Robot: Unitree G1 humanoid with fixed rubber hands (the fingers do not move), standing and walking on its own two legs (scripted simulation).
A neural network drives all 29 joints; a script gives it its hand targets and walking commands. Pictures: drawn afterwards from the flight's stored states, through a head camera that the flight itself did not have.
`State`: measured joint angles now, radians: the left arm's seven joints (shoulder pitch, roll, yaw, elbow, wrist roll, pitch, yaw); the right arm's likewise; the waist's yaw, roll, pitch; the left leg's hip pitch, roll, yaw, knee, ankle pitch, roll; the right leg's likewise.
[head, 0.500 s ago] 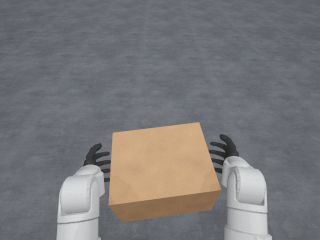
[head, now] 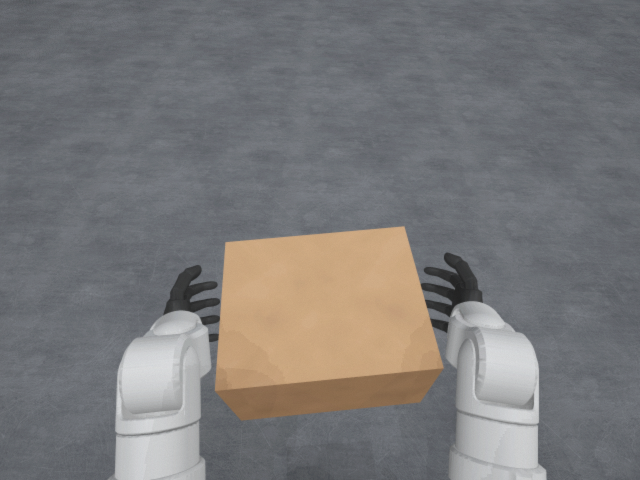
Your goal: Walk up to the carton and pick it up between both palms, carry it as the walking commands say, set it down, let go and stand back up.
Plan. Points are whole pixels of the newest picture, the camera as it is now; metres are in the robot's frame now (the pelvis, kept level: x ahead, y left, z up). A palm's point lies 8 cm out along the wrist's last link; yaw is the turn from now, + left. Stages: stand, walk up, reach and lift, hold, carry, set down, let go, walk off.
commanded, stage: carry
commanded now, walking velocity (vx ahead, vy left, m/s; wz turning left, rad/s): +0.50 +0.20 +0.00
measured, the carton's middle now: (323, 322) +0.33 -0.01 -0.01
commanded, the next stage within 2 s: none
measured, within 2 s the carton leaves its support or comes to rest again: neither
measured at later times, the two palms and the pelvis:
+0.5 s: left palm (192, 187) +0.54 +0.20 +0.05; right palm (392, 189) +0.53 -0.12 +0.06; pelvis +0.24 +0.06 -0.01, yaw -1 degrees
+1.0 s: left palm (181, 89) +0.82 +0.27 +0.05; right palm (338, 88) +0.81 -0.05 +0.07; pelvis +0.53 +0.13 +0.00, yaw -2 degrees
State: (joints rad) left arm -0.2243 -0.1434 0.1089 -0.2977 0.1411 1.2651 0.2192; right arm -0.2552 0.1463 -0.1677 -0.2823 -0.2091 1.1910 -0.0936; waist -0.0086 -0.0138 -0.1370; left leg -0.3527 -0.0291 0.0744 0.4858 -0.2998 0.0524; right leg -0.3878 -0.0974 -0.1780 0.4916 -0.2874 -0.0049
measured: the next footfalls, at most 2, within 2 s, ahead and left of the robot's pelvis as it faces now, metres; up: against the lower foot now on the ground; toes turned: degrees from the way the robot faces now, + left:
left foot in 0.22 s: +0.15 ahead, +0.18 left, +0.00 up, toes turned +5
right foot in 0.48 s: +0.34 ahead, -0.05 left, +0.00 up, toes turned -12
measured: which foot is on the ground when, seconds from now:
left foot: down 0.00-0.02, up 0.04-0.20, down 0.22-0.52, up 0.54-0.74, down 0.76-1.00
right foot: down 0.00-0.24, up 0.26-0.46, down 0.48-0.82, up 0.84-1.00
